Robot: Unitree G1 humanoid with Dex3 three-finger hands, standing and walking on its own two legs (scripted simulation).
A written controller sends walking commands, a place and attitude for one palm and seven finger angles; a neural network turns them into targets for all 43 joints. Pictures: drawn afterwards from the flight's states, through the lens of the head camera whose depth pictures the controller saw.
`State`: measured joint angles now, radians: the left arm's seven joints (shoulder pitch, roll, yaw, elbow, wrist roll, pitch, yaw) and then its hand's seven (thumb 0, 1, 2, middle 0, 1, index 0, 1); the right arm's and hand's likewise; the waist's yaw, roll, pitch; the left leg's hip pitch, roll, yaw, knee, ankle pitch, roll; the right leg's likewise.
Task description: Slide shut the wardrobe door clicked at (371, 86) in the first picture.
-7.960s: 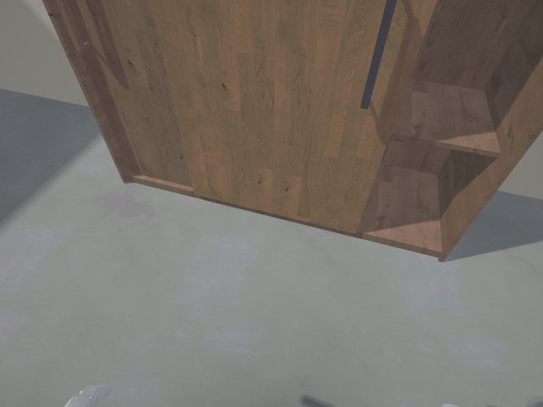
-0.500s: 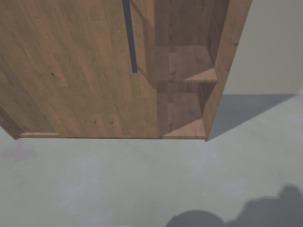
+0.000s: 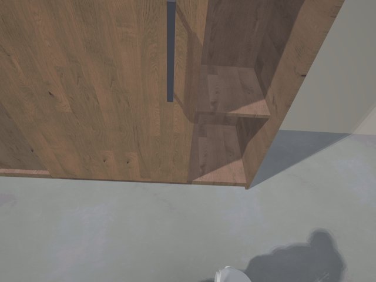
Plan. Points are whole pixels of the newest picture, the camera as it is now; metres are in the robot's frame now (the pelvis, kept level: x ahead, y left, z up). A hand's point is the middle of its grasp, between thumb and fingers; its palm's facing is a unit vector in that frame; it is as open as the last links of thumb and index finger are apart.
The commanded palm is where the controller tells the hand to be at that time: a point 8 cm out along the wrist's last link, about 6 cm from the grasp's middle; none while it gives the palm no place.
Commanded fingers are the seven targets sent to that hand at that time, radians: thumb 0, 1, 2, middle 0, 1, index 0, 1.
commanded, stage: take the last steps up to it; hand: left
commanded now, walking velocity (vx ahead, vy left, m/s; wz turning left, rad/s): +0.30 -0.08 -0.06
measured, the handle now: (170, 55) +0.76 +0.12 +0.11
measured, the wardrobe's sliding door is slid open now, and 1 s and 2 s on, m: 0.37 0.37 0.37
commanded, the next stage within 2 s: come to a stop and stand still in 0.68 s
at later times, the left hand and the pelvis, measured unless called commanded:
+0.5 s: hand (147, 268) +0.19 +0.11 -0.17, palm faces +0.04 -0.98 -0.20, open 7.2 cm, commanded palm none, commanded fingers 0.00 0.90 0.90 -0.20 -0.30 -0.20 -0.30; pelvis +0.15 -0.07 +0.00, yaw +0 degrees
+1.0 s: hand (148, 243) +0.25 +0.12 -0.18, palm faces +0.06 -0.98 -0.18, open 7.4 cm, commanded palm none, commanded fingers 0.00 0.90 0.90 -0.20 -0.30 -0.20 -0.30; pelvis +0.26 -0.05 +0.00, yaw +0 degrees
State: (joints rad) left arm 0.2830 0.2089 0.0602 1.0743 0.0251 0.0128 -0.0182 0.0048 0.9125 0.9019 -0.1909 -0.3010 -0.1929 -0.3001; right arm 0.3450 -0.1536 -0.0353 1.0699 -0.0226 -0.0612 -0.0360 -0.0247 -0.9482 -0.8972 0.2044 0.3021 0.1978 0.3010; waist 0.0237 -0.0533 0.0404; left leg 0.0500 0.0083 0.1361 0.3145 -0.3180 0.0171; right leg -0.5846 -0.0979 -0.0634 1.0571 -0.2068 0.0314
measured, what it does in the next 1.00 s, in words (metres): walks ahead: right foot, then left foot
